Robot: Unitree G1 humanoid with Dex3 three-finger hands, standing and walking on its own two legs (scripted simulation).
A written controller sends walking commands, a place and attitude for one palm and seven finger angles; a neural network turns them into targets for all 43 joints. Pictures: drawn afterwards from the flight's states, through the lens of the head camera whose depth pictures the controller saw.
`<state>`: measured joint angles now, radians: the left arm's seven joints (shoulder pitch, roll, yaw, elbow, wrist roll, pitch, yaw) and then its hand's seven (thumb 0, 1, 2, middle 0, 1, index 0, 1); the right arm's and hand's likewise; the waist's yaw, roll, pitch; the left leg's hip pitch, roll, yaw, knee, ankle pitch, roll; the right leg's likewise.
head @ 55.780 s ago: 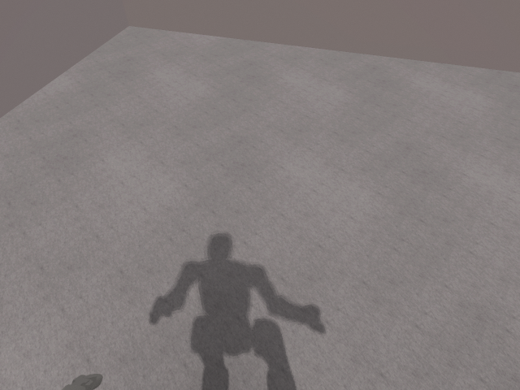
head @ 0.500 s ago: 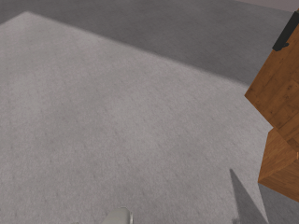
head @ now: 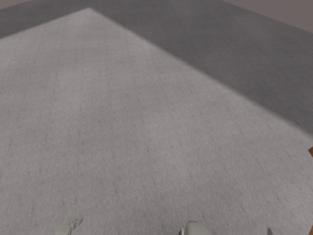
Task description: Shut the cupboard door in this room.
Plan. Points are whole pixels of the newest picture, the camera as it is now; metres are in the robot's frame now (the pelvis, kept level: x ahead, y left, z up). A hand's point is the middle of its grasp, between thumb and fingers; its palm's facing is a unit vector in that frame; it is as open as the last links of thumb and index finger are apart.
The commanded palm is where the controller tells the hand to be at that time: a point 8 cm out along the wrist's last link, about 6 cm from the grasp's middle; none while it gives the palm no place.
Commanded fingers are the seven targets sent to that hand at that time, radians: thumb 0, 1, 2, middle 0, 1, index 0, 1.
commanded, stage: walk to a spot facing it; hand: left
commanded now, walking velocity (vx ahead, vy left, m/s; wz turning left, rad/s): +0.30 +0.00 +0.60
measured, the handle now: out of the picture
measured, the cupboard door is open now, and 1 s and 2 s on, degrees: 51 51 51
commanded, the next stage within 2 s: turn to face it in 0.38 s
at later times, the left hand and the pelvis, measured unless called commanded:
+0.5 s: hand out of the picture +0.10 +0.21 -0.20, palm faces +0.36 -0.91 -0.22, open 7.3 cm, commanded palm none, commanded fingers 0.00 0.90 0.90 -0.20 -0.30 -0.20 -0.30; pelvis +0.16 +0.02 -0.02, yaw +20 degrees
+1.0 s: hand (88, 191) +0.27 +0.23 -0.18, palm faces +0.19 -0.96 -0.22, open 7.4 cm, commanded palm none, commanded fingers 0.00 0.90 0.90 -0.20 -0.30 -0.20 -0.30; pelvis +0.25 +0.04 -0.01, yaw +7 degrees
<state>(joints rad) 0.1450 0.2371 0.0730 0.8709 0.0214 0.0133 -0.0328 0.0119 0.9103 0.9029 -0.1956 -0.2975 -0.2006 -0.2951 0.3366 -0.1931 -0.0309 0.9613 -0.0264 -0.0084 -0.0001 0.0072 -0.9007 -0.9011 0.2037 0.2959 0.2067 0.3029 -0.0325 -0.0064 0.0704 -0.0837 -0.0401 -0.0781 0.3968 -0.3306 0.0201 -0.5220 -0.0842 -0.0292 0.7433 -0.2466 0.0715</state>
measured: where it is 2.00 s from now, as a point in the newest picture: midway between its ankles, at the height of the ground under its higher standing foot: (144, 215)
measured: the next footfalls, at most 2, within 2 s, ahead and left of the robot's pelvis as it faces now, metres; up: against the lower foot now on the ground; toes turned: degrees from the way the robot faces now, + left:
right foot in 0.06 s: +0.15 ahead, -0.13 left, +0.00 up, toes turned -1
left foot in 0.50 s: +0.24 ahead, +0.13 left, +0.00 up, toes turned +25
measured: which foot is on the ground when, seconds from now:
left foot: down 0.00-0.06, up 0.08-0.48, down 0.50-0.94, up 0.96-1.00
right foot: up 0.00-0.04, down 0.06-0.48, up 0.50-0.92, down 0.94-1.00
